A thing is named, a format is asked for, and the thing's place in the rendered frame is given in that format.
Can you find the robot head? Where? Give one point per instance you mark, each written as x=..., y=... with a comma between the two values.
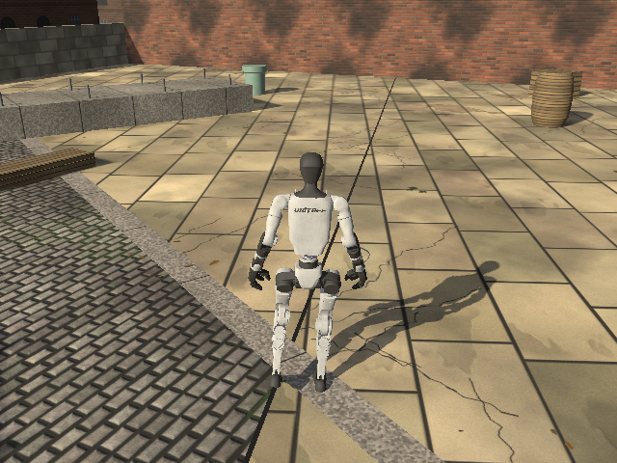
x=311, y=165

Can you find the left robot upper arm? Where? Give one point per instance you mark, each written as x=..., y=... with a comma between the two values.
x=279, y=203

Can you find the right robot upper arm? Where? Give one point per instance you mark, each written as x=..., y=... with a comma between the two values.
x=345, y=220

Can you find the robot left hand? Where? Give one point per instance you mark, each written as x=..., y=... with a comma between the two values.
x=254, y=275

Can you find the robot right forearm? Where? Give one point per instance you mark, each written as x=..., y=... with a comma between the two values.
x=356, y=256

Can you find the right robot thigh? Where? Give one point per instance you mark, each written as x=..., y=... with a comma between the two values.
x=330, y=285

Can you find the robot left forearm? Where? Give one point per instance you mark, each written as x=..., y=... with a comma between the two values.
x=261, y=255

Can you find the robot right hand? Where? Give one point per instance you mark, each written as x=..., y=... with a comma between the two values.
x=353, y=275

